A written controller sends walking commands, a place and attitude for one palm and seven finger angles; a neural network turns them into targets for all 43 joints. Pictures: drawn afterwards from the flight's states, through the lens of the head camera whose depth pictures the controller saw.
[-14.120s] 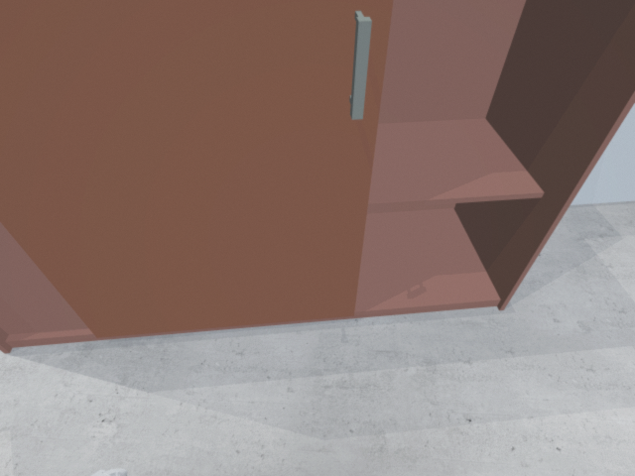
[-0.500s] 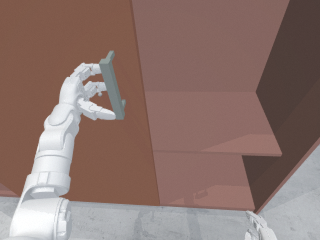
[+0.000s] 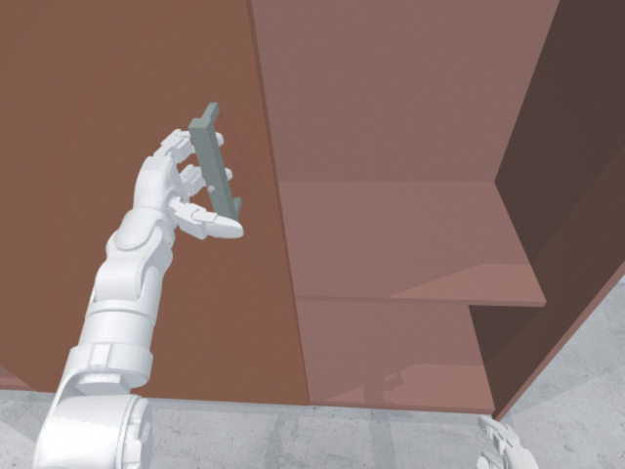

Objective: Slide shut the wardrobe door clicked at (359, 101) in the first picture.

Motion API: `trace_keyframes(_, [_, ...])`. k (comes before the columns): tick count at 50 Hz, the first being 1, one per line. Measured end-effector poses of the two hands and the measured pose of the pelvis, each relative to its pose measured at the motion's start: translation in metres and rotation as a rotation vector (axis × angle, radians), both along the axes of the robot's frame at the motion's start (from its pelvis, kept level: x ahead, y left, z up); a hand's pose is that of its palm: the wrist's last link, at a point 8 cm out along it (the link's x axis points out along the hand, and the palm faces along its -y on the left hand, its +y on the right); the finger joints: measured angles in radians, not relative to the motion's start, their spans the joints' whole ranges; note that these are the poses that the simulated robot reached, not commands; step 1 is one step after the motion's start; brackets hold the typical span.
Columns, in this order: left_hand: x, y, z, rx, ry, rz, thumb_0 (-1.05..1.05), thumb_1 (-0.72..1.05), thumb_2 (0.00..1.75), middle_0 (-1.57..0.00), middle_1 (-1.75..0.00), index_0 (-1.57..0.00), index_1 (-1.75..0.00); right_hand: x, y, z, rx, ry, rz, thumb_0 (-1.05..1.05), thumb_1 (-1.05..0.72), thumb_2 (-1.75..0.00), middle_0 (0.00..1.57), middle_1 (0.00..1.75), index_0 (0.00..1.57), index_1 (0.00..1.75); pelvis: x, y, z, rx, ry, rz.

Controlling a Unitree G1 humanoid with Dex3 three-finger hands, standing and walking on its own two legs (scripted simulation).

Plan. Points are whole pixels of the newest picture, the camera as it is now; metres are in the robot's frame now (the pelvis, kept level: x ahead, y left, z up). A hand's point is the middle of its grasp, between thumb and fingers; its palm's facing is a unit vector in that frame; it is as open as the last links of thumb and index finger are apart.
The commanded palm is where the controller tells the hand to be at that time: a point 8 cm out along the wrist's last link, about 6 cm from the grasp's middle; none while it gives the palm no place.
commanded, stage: slide the fingers in behind the handle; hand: left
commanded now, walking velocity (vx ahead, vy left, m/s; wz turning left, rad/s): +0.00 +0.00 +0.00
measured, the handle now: (221, 173) +0.44 +0.13 +0.18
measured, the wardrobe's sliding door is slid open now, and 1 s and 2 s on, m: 0.56 0.56 0.56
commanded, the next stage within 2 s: grip the handle and tug to test in 1.92 s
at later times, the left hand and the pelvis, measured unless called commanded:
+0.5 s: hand (198, 198) +0.39 +0.15 +0.19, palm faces -0.02 -1.00 -0.01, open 13.9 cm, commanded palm +0.36 +0.20 +0.18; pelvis -0.01 +0.00 +0.00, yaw +0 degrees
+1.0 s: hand (226, 193) +0.39 +0.12 +0.19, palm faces -0.03 -1.00 -0.01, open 13.9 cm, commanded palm +0.36 +0.17 +0.18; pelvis +0.00 +0.00 +0.00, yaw +0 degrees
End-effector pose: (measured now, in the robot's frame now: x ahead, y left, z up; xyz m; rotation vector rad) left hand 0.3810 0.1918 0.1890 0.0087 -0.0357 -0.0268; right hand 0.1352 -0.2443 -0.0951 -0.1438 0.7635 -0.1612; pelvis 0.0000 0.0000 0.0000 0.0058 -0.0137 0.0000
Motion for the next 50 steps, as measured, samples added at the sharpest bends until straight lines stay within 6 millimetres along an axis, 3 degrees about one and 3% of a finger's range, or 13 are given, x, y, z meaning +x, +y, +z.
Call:
trace_keyframes(10, [0.002, 0.007, 0.002, -0.005, 0.001, 0.01, -0.01, -0.5, 0.3, -0.36, -1.23, -0.34, -1.22, -0.006, -0.001, 0.001, 0.004, 0.001, -0.012, 0.01, -0.9, -0.9, 0.2, 0.3, 0.2, 0.3, -0.002, -0.002, 0.0, 0.0, -0.002, -0.008])
trace_keyframes(22, [-0.013, 0.015, 0.0, -0.001, -0.012, 0.014, -0.01, -0.5, 0.3, -0.31, -1.21, -0.31, -1.2, -0.012, -0.005, 0.0, -0.004, 0.008, -0.015, 0.01, -0.9, -0.9, 0.2, 0.3, 0.2, 0.3, -0.004, -0.001, 0.0, -0.002, -0.009, -0.004])
trace_keyframes(37, [-0.014, -0.009, 0.003, -0.003, -0.019, -0.01, -0.01, -0.5, 0.3, -0.3, -1.2, -0.3, -1.2, 0.003, 0.011, 0.006, 0.016, -0.042, 0.016, 0.01, -0.9, -0.9, 0.2, 0.3, 0.2, 0.3, -0.007, 0.003, 0.001, -0.003, -0.017, -0.001])
trace_keyframes(50, [-0.011, -0.021, 0.002, 0.002, -0.017, -0.004, -0.01, -0.5, 0.3, -0.3, -1.2, -0.3, -1.2, -0.002, 0.012, 0.001, 0.027, -0.007, 0.015, 0.01, -0.9, -0.9, 0.2, 0.3, 0.2, 0.3, -0.004, 0.002, 0.001, -0.001, -0.02, -0.004])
